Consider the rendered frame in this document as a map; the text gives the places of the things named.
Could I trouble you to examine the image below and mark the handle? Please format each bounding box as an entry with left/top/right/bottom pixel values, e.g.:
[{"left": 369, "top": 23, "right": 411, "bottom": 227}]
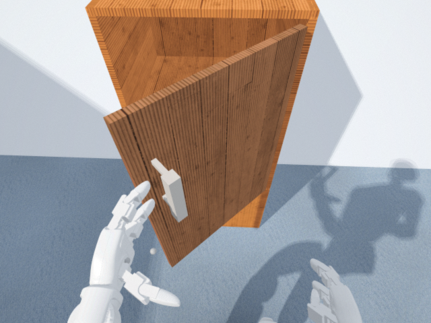
[{"left": 151, "top": 158, "right": 188, "bottom": 222}]

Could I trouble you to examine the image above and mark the left robot hand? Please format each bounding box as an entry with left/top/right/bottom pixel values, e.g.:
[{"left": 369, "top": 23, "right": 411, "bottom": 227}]
[{"left": 90, "top": 181, "right": 180, "bottom": 307}]

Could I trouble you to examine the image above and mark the left robot forearm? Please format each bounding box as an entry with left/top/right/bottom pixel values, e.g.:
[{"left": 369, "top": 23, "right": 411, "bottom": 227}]
[{"left": 67, "top": 285, "right": 123, "bottom": 323}]

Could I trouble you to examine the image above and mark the right robot hand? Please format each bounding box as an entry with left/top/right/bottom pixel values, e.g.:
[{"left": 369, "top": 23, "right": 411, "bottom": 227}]
[{"left": 307, "top": 258, "right": 362, "bottom": 323}]

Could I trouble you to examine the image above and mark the cupboard door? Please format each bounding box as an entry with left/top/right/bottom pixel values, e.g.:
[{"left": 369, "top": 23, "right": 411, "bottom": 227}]
[{"left": 103, "top": 24, "right": 308, "bottom": 267}]

